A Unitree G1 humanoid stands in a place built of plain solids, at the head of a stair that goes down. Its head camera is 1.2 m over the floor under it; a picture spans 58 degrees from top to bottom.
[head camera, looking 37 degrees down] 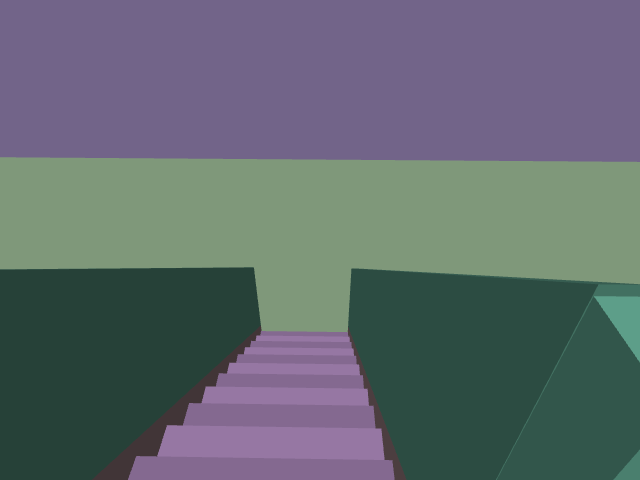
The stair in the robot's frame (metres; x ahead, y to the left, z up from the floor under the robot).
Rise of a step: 0.20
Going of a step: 0.24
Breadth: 0.95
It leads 1 degrees to the right of straight ahead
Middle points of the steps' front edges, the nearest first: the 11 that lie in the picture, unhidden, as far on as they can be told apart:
0.79 0.21 -0.40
1.03 0.20 -0.61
1.27 0.20 -0.81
1.50 0.20 -1.01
1.74 0.19 -1.21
1.98 0.19 -1.42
2.21 0.18 -1.62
2.45 0.18 -1.82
2.69 0.18 -2.02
2.93 0.17 -2.23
3.16 0.17 -2.43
